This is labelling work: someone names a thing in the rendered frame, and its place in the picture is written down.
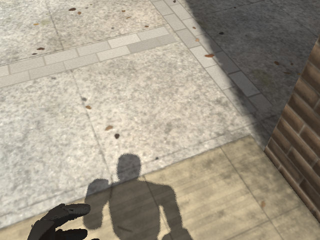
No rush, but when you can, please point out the left robot hand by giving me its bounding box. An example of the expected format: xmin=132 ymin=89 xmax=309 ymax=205
xmin=27 ymin=203 xmax=100 ymax=240

